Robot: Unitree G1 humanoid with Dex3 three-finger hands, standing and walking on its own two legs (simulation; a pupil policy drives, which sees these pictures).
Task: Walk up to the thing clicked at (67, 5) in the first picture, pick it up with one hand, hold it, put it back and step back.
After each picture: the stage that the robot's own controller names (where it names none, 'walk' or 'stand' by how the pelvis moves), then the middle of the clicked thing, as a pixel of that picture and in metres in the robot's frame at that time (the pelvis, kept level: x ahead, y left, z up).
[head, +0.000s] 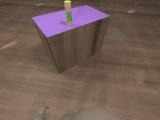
stand; (68, 14) +1.03 +0.31 +0.12
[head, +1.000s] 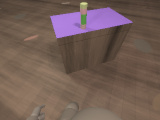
walk; (83, 17) +0.97 +0.16 +0.12
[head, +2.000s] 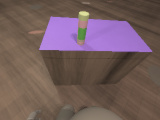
walk; (82, 30) +0.63 +0.12 +0.15
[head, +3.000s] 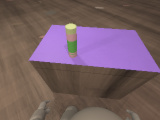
stand; (72, 42) +0.50 +0.18 +0.13
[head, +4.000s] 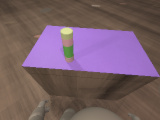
stand; (68, 47) +0.45 +0.18 +0.12
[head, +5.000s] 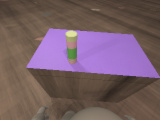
stand; (72, 49) +0.45 +0.16 +0.12
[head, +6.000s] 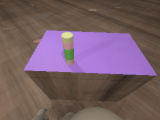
stand; (68, 50) +0.45 +0.18 +0.11
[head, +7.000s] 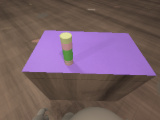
stand; (67, 51) +0.44 +0.19 +0.11
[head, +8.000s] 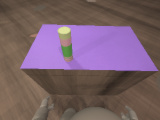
rise first; (66, 46) +0.45 +0.19 +0.12
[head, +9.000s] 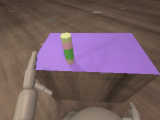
rise first; (68, 50) +0.46 +0.21 +0.12
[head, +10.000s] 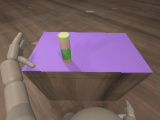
go down; (65, 50) +0.46 +0.20 +0.12
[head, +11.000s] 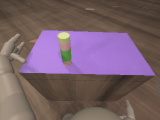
go down; (65, 51) +0.44 +0.19 +0.12
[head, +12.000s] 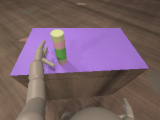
close in; (60, 49) +0.43 +0.20 +0.12
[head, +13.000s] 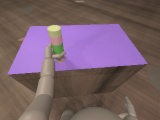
close; (57, 46) +0.45 +0.21 +0.14
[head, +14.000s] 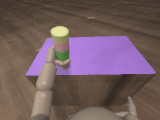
lift; (62, 52) +0.32 +0.16 +0.25
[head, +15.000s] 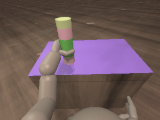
hold; (66, 43) +0.35 +0.15 +0.29
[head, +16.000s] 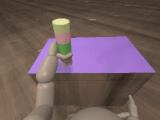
hold; (64, 46) +0.33 +0.16 +0.28
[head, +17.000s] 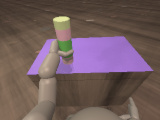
crouch; (65, 44) +0.35 +0.16 +0.28
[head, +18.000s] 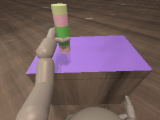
crouch; (62, 31) +0.42 +0.18 +0.32
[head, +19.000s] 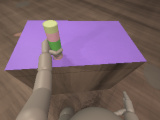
lower; (54, 43) +0.46 +0.22 +0.14
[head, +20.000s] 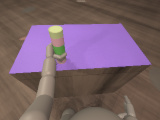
lower; (59, 47) +0.43 +0.21 +0.14
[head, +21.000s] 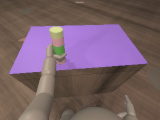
lower; (59, 48) +0.44 +0.20 +0.14
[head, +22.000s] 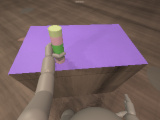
lower; (58, 47) +0.45 +0.21 +0.14
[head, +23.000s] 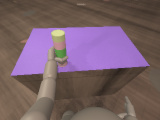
draw back; (60, 50) +0.42 +0.20 +0.13
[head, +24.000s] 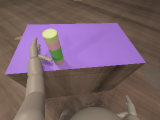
withdraw; (55, 50) +0.42 +0.21 +0.14
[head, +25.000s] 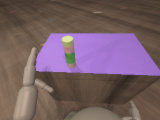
sink last; (69, 54) +0.42 +0.19 +0.12
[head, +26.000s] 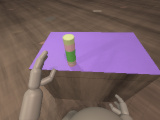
stand; (70, 52) +0.43 +0.19 +0.12
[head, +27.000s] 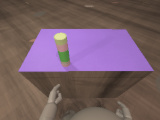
stand; (63, 52) +0.41 +0.21 +0.12
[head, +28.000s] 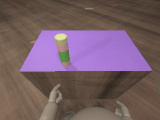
stand; (63, 52) +0.42 +0.21 +0.12
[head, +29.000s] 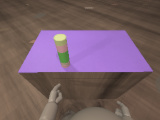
stand; (63, 53) +0.41 +0.21 +0.12
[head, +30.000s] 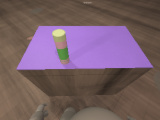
walk; (62, 49) +0.42 +0.21 +0.12
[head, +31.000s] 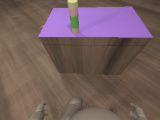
walk; (74, 18) +0.73 +0.19 +0.15
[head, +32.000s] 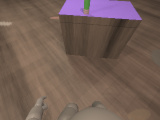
walk; (87, 1) +1.16 +0.12 +0.15
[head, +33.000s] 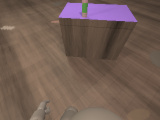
stand; (84, 5) +1.19 +0.14 +0.14
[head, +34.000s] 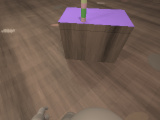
stand; (83, 11) +1.18 +0.15 +0.12
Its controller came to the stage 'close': yes
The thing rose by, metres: 0.20
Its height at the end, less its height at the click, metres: +0.00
